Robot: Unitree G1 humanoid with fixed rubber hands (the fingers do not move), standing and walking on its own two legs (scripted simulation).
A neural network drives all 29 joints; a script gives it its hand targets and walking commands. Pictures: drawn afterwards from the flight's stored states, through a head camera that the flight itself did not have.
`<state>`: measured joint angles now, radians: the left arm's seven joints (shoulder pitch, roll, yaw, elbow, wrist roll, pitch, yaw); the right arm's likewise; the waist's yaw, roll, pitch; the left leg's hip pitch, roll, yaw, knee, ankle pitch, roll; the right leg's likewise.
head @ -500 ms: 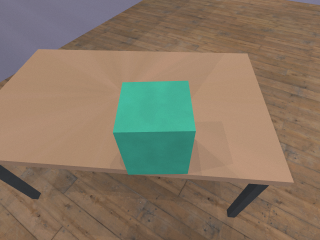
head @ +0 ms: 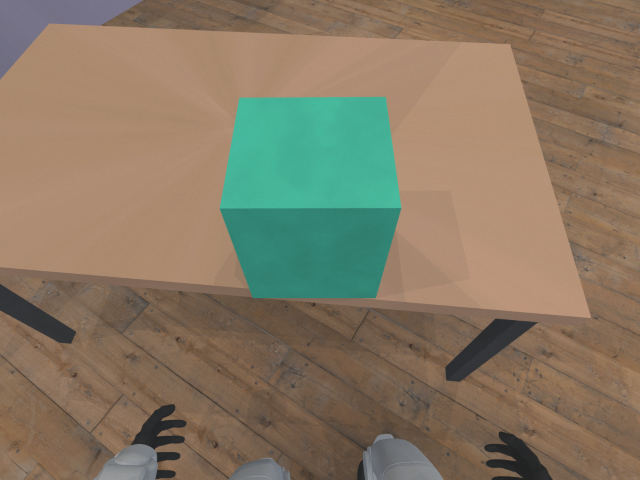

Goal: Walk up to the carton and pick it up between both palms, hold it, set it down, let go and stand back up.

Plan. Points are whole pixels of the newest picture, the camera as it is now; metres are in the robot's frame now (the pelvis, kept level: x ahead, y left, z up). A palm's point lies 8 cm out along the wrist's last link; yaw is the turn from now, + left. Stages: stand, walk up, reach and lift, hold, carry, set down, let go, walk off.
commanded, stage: reach and lift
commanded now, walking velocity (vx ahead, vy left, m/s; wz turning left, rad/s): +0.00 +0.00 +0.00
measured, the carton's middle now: (313, 206) +0.49 +0.01 -0.02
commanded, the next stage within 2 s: none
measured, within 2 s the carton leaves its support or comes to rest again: neither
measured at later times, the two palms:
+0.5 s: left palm (138, 478) +0.14 +0.23 -0.07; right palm (512, 474) +0.12 -0.22 -0.10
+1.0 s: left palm (145, 415) +0.20 +0.23 -0.04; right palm (502, 400) +0.20 -0.21 -0.05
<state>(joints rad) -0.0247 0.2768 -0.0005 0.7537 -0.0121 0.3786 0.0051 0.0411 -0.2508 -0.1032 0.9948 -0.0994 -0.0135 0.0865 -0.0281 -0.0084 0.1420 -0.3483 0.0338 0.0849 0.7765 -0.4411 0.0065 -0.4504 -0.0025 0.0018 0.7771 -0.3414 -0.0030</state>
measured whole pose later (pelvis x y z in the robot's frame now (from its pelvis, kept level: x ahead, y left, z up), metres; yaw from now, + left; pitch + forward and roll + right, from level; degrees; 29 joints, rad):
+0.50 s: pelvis -0.03 -0.03 +0.00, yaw +3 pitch -5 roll -2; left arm 0.12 0.25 0.05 0.47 0.04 0.27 -0.03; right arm 0.16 -0.09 -0.07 0.67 -0.02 -0.07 -0.03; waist -0.02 0.04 0.15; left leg -0.32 0.09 0.00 0.83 -0.43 -0.02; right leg -0.36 0.04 -0.08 0.74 -0.30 -0.05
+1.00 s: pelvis +0.00 -0.04 +0.01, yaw +5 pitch -3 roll +1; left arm -0.01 0.29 0.04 0.72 -0.09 0.01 -0.06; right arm 0.08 -0.05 -0.03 0.68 0.02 -0.13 -0.08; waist -0.03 -0.02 0.04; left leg -0.22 0.05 0.00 0.65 -0.37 -0.02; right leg -0.29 0.01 -0.09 0.66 -0.31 -0.06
